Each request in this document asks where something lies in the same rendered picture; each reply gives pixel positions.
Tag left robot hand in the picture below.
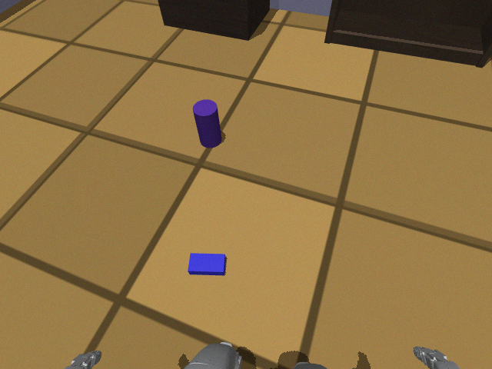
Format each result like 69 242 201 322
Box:
65 351 101 369

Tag bookshelf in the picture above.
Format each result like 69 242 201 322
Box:
324 0 492 68

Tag right robot hand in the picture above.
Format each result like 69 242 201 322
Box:
414 347 460 369

